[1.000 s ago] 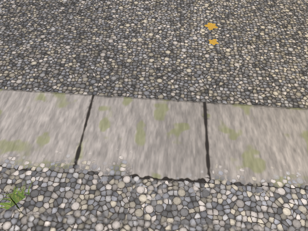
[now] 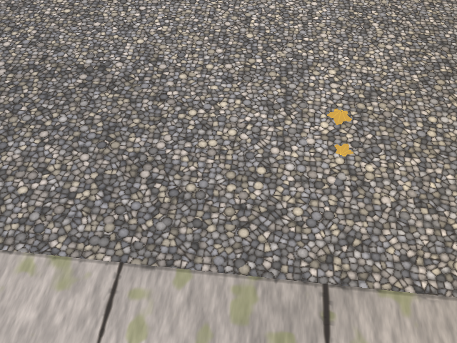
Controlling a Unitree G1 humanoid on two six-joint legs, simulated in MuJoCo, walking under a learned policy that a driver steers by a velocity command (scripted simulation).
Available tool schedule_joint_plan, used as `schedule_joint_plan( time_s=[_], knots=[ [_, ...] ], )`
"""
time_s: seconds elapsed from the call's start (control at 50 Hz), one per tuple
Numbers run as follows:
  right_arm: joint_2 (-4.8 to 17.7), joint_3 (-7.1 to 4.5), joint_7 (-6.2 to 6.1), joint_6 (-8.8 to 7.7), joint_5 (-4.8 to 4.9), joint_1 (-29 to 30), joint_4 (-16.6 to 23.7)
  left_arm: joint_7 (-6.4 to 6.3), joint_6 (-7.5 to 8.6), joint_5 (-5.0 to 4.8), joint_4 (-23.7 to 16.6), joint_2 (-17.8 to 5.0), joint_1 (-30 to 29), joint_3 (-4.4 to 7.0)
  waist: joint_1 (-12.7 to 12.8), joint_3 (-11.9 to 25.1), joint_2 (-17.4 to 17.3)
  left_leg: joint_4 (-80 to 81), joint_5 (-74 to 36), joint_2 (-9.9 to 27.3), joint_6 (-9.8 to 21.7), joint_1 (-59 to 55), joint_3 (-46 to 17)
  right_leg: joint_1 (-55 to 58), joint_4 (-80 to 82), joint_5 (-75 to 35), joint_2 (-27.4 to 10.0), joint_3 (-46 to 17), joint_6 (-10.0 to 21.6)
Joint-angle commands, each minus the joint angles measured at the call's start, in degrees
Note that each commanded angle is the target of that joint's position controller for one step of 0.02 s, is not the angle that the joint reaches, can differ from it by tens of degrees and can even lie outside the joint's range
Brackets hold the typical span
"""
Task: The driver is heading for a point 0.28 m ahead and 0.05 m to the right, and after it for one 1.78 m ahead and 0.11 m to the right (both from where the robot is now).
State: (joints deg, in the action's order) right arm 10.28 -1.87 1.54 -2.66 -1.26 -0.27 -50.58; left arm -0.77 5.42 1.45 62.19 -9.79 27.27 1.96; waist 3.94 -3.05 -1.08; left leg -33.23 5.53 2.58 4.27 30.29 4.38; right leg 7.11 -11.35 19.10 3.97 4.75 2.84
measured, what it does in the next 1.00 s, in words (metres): walks ahead: left foot, then right foot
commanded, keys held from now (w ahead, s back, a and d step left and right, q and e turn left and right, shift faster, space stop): w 0.04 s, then w+e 0.04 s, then e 0.26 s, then no key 0.66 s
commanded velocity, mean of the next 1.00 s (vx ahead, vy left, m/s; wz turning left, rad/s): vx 0.16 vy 0.00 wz -0.17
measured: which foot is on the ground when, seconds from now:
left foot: up 0.00-0.02, down 0.04-0.56, up 0.58-0.86, down 0.88-1.00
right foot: down 0.00-0.04, up 0.06-0.52, down 0.54-1.00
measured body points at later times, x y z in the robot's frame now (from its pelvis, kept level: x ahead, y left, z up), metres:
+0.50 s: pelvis +0.19 +0.03 +0.00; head +0.22 +0.02 +0.45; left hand +0.33 +0.23 -0.14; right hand +0.16 -0.21 -0.15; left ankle +0.15 +0.09 -0.73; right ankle +0.26 -0.08 -0.71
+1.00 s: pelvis +0.20 +0.03 +0.01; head +0.21 +0.03 +0.46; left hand +0.30 +0.24 -0.15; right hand +0.15 -0.19 -0.15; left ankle +0.21 +0.14 -0.73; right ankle +0.25 -0.07 -0.73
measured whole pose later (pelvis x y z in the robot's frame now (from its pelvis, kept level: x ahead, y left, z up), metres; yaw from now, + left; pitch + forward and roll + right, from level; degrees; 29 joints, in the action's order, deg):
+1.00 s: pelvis +0.20 +0.03 +0.01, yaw -11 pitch -1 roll +0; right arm 8.2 -0.9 -2.1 -0.2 -0.8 -19.3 -62.2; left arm -1.1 -0.4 0.5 59.7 -10.3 12.1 1.7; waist 0.6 -0.6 1.2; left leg -23.8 14.2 0.4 -0.1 8.3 1.3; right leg -14.3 -21.1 5.6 1.2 3.9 2.8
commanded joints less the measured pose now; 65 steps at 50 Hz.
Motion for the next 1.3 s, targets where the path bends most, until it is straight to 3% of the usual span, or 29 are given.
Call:
schedule_joint_plan(
  time_s=[0.02, 0.04, 0.06, 0.08, 0.1, 0.12, 0.14, 0.18, 0.24, 0.34, 0.4, 0.48, 0.52, 0.54, 0.56, 0.58, 0.6, 0.62, 0.66, 0.7, 0.76, 0.82, 0.86, 0.88, 0.9, 0.94, 1.0, 1.08, 1.3],
  knots=[
    [5.90, -2.06, -0.87, -1.60, -0.12, -8.04, 0.28, -0.47, 0.04, 0.11, -1.03, -9.23, 0.44, 1.75, -6.95, 2.00, 5.01, 4.93, 3.87, -4.15, 3.14, -11.15, 2.01, -1.27, -14.13, -53.95, -16.07, -4.46, 6.41],
    [7.73, -3.00, -1.43, -2.20, -0.81, -18.25, -3.20, -0.31, -0.07, -0.21, -1.44, -8.70, -0.31, 1.52, -10.86, 7.51, 3.02, 6.97, 1.90, -3.34, 4.86, -24.68, 0.75, -7.18, -25.79, -49.65, -13.51, -2.44, 5.20],
    [13.26, -4.44, -2.11, -2.69, -2.46, -27.69, -4.62, 0.20, 0.02, -1.69, -3.62, -5.14, 1.09, 0.44, -12.66, 15.26, -4.41, 8.43, 7.55, 11.59, 9.04, -42.17, -17.05, -23.39, -44.81, -28.34, -9.11, -0.19, 3.32],
    [16.49, -5.18, -1.52, -2.16, -1.89, -28.08, -4.52, 0.36, -0.20, -2.74, -3.46, -2.62, 6.51, 0.30, -10.09, 20.26, -12.80, 16.31, 8.37, 23.90, 14.97, -49.47, -40.91, -38.50, -61.32, 12.85, 0.54, -1.79, 2.32],
    [13.18, -4.46, -1.38, -1.61, 0.03, -21.74, -3.58, 0.01, -0.78, -1.46, -3.42, -7.34, 1.30, 1.68, -8.28, 12.90, -3.25, 17.48, 7.02, 21.04, 12.76, -41.19, -35.71, -41.32, -64.11, 8.05, -3.34, -8.03, 2.95],
    [9.18, -3.20, -1.32, -1.95, 0.38, -15.70, -2.41, 0.13, -0.65, -1.26, -4.48, -6.38, -2.30, 1.63, -6.21, 5.40, -1.04, 18.59, -2.36, 19.31, 10.90, -31.67, -25.99, -40.46, -61.97, 3.10, -5.27, -8.01, 2.66],
    [6.37, -2.36, -1.23, -2.51, 0.22, -13.34, -2.32, 0.03, -0.85, -1.09, -4.21, -4.81, -3.00, 1.52, -4.55, 2.72, 0.23, 19.44, -13.06, 16.63, 8.58, -26.24, -18.68, -37.76, -59.08, 0.81, -6.88, -7.81, 2.27],
    [3.80, -1.44, -1.94, -3.18, 0.48, -13.36, -3.25, 0.29, -2.65, 0.19, -3.74, -3.94, -1.39, 1.89, -1.96, 1.95, -1.84, 18.94, -28.07, 13.20, 5.75, -20.65, -8.41, -32.89, -56.24, 0.22, -7.53, -6.80, 0.94],
    [6.16, -1.60, -2.56, -3.86, 0.67, -15.88, -3.63, 0.68, -4.40, 0.05, -4.92, -3.20, -2.42, 2.38, -0.52, 3.58, -3.28, 17.81, -39.63, 12.35, 5.32, -20.69, -2.23, -33.72, -54.73, -3.19, -6.05, -5.17, -0.01],
    [6.40, -1.23, -3.88, -2.59, 0.66, -16.51, -3.24, 1.41, -5.41, 0.17, -9.36, -2.44, -11.77, 1.68, -1.67, 2.12, -5.22, 17.12, -36.30, 10.27, 4.73, -21.11, 5.04, -36.11, -40.27, -12.23, -6.63, -1.80, -0.75],
    [7.12, -1.28, -4.13, -1.93, 0.49, -19.59, -4.41, 1.35, -5.43, 0.36, -10.69, -2.02, -14.81, 1.00, -3.50, 3.26, -4.83, 15.30, -37.77, 11.14, 5.76, -23.69, 5.35, -32.77, -32.37, -13.29, -5.41, -0.34, -0.12],
    [7.86, -1.72, -4.09, -0.57, 0.05, -20.90, -5.53, 0.63, -5.06, 0.51, -11.20, -3.47, -15.35, 1.11, -4.26, 2.75, -5.11, 10.65, -36.89, 13.46, 6.76, -27.49, 3.18, -30.85, -26.30, -6.32, -4.48, -0.20, 1.69],
    [7.90, -1.91, -4.15, 0.04, 0.20, -20.56, -6.01, 0.23, -4.28, 0.52, -10.51, -3.83, -13.07, 1.31, -2.98, 3.13, -3.51, 4.69, -33.92, 12.98, 5.34, -27.58, 2.80, -26.27, -18.34, -8.08, -3.97, -0.52, 3.01],
    [7.89, -1.98, -4.07, 0.25, 0.20, -21.61, -6.31, -0.07, -3.37, 0.79, -9.75, -5.29, -10.17, 1.68, -1.44, 5.21, 0.65, -1.38, -27.78, 10.87, 2.79, -25.24, 3.87, -19.38, -11.81, -20.91, -5.60, -3.24, 3.85],
    [5.54, -1.31, -4.07, 0.30, 0.57, -23.99, -4.69, -0.59, -2.53, 1.52, -9.59, -10.90, -6.34, 2.92, -1.85, 11.23, 9.51, -12.27, -6.69, 6.86, -0.19, -17.54, 6.46, -7.69, -14.01, -48.71, -17.72, -14.47, 7.19],
    [1.49, -0.29, -3.87, 1.50, 1.78, -24.75, -4.54, -0.96, -2.88, -0.33, -9.93, -9.75, -7.09, 2.33, -0.93, 15.22, 15.22, -21.08, 30.42, -2.85, -2.38, -11.15, 3.82, -6.00, -11.10, -59.84, -27.83, -25.60, 17.92],
    [4.72, -1.25, -3.81, 2.82, 1.02, -22.02, -5.20, -1.09, -3.52, -1.41, -8.89, -7.55, -7.27, 1.69, -1.41, 13.39, 7.60, -23.77, 32.79, -1.23, -2.85, -11.05, -2.29, -9.64, -8.71, -47.23, -25.91, -22.81, 18.26],
    [4.48, -1.37, -3.68, 3.29, 0.63, -19.06, -4.41, -1.41, -4.03, -0.91, -9.07, -7.09, -10.78, 1.38, -2.27, 7.59, 7.43, -24.27, 30.82, -1.26, -3.14, -9.03, -3.19, -14.66, -6.21, -38.18, -23.46, -20.40, 16.74],
    [3.69, -1.33, -3.68, 3.85, -0.05, -17.82, -5.05, -2.06, -4.72, -0.48, -10.02, -5.12, -17.05, 0.42, -5.08, 2.45, 5.87, -18.99, 23.96, 0.03, -3.83, -10.76, -4.79, -21.33, -2.83, -27.80, -18.54, -15.15, 12.01],
    [2.78, -1.13, -3.71, 4.34, -0.36, -21.21, -7.01, -1.93, -4.65, -0.17, -9.82, -5.20, -18.03, 0.19, -6.04, 4.06, 5.73, -15.47, 21.51, -1.16, -4.28, -13.76, -3.75, -21.63, -3.17, -26.54, -15.98, -11.94, 10.24],
    [1.99, -0.80, -4.11, 4.84, 0.35, -20.89, -7.80, -1.54, -4.41, -0.13, -8.28, -6.39, -16.51, 0.29, -5.10, 5.46, 6.01, -8.09, 20.12, -1.39, -4.53, -16.21, -3.47, -20.69, -2.48, -17.28, -15.64, -12.40, 9.50],
    [1.94, -0.59, -4.17, 4.83, 0.44, -21.34, -8.78, -1.32, -5.17, -0.38, -7.21, -7.11, -17.18, 0.49, -5.27, 3.95, 6.92, 0.85, 14.72, -1.81, -4.00, -19.75, -2.42, -23.29, -1.02, -1.94, -14.82, -13.69, 7.58],
    [2.12, -0.32, -4.01, 4.21, -0.10, -23.06, -9.83, -1.17, -5.79, -1.03, -6.23, -7.04, -16.32, 0.74, -5.78, 1.65, 4.50, 10.95, 6.93, -0.44, -2.87, -24.40, -3.74, -27.44, -0.34, 6.70, -13.50, -13.71, 3.36],
    [3.31, -0.30, -3.98, 3.58, -0.73, -23.54, -9.73, -1.02, -5.91, -1.19, -5.79, -6.38, -15.25, 0.75, -5.07, 0.67, 2.85, 13.95, 8.61, 3.05, -2.09, -24.61, -7.71, -28.44, -1.51, 7.15, -12.10, -13.17, 1.10],
    [4.75, -0.43, -3.85, 3.19, 0.04, -21.20, -9.68, -0.72, -6.02, -1.86, -6.01, -5.06, -14.78, 0.76, -2.81, -2.32, -2.99, 15.60, 15.60, 4.31, -1.07, -16.06, -10.53, -25.21, -2.21, 1.98, -8.30, -9.49, -0.15],
    [2.85, 0.34, -3.58, 1.85, 0.38, -18.30, -9.46, -0.35, -5.78, -1.26, -4.68, -4.31, -14.42, 0.50, -1.87, -1.63, -5.03, 21.13, 20.54, 5.23, -2.06, -7.56, -12.36, -13.55, -7.33, -8.06, -7.64, -7.91, -0.40],
    [3.52, 0.24, -3.86, 1.14, 0.67, -18.39, -9.75, -0.21, -5.18, -0.66, -2.79, -4.79, -12.45, 0.40, -1.68, -0.59, -2.52, 20.61, 16.57, 3.88, -2.57, -10.47, -10.70, -13.15, -7.25, -9.51, -8.58, -8.66, -0.10],
    [2.30, 0.56, -3.80, 1.46, 0.49, -21.62, -10.90, -0.45, -4.90, -0.97, -1.08, -3.88, -11.84, -0.21, -3.11, -1.41, -0.02, 19.02, 14.36, 3.30, -1.69, -14.03, -9.79, -17.09, -5.85, -7.84, -8.73, -8.91, -0.57],
    [1.46, 1.19, -3.74, 1.41, 0.68, -23.27, -12.15, -0.95, -4.75, -0.96, 2.28, -3.00, -7.96, -1.15, -3.48, -1.61, 0.94, 17.80, 10.88, 2.83, -1.17, -15.57, -9.09, -17.68, -6.45, -9.74, -9.03, -8.95, -0.96]
  ],
)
